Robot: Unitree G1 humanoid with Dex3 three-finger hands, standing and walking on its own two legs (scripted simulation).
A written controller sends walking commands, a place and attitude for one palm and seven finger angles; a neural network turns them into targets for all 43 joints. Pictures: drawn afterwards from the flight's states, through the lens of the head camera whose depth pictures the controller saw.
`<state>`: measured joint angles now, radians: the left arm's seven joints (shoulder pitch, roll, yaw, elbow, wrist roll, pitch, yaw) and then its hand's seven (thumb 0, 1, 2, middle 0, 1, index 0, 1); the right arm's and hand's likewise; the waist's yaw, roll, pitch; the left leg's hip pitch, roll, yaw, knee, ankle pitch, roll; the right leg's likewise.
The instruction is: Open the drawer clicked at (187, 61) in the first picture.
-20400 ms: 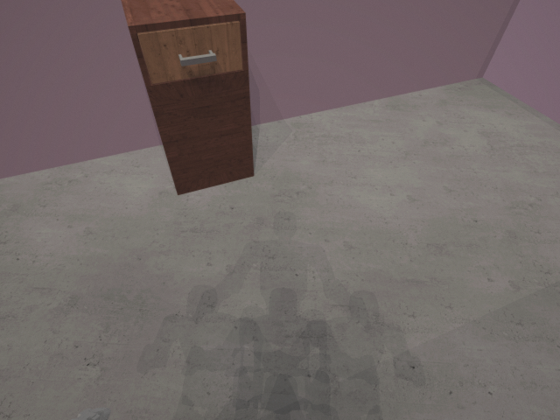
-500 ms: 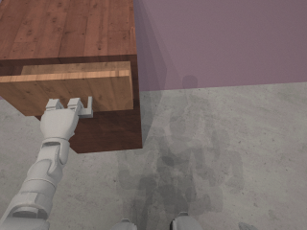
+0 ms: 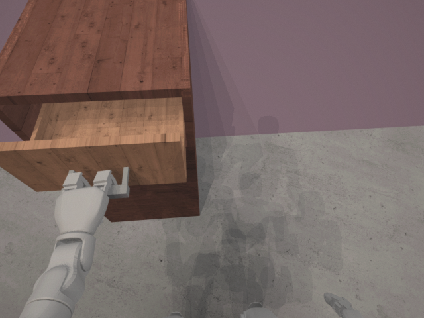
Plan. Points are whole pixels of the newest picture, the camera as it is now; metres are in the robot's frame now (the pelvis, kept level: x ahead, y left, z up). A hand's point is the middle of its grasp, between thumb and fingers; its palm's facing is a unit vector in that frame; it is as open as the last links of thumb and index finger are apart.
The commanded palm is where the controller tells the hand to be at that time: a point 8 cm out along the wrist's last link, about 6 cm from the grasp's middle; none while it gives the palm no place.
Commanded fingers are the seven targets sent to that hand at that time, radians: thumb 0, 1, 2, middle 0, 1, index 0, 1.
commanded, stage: pull the drawer open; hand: left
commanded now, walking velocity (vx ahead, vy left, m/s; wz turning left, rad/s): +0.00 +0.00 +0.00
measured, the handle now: (97, 183) +0.38 +0.25 -0.04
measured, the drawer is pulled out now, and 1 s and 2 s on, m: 0.11 0.24 0.30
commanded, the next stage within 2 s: open the thumb to release the handle in 1.74 s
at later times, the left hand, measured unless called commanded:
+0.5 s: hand (90, 254) +0.24 +0.24 -0.05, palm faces -0.06 -0.07 -1.00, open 5.9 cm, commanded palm +0.21 +0.24 +0.00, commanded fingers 0.00 0.90 0.90 -0.40 -1.35 -0.40 -1.35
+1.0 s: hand (85, 287) +0.19 +0.23 -0.05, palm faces -0.07 -0.07 -1.00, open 5.9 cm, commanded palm +0.15 +0.24 +0.00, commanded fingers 0.00 0.90 0.90 -0.40 -1.35 -0.40 -1.35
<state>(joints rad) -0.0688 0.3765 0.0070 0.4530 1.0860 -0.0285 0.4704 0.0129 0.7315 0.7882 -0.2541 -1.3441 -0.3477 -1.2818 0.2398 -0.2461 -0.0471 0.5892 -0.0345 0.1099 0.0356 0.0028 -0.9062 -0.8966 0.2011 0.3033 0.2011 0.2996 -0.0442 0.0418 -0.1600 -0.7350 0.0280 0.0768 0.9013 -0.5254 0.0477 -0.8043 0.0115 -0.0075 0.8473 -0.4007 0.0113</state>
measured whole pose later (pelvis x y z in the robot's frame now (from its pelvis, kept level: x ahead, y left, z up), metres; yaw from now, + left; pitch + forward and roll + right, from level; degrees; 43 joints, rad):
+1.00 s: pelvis -0.02 -0.03 -0.01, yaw +1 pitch +17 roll -1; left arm 0.36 0.35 0.03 0.18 1.09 -0.07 0.54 0.02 0.73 0.77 -0.26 -1.28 -0.36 -1.28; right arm 0.18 -0.24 -0.03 0.55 -0.05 0.06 0.04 0.01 -0.91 -0.90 0.20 0.30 0.20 0.30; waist -0.02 0.03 -0.17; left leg -0.74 0.04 0.06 0.99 -0.55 0.02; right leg -0.82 0.02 -0.02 0.96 -0.44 -0.02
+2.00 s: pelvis -0.03 -0.03 -0.03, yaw +2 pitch +19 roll +0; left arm 0.56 0.35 0.05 0.00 1.10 -0.15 0.58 0.01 0.66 0.77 -0.31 -1.29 -0.38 -1.29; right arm 0.16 -0.23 -0.04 0.52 -0.08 0.06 0.04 0.01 -0.91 -0.90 0.20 0.30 0.20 0.30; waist 0.04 0.03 -0.19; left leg -0.85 0.03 0.05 1.11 -0.59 0.02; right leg -0.93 0.00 -0.03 1.09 -0.49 -0.03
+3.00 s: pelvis -0.05 -0.04 -0.02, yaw +3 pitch +15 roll +0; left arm 0.41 0.37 0.03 0.12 1.05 -0.09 0.52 0.00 -0.49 0.30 -0.34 -1.20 -0.32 -1.20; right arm 0.18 -0.23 -0.02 0.55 -0.05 0.05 -0.01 0.01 -0.91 -0.90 0.20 0.30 0.20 0.30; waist 0.03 0.04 -0.15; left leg -0.76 0.03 0.02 1.02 -0.52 0.00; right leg -0.83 0.01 -0.05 0.99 -0.42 -0.04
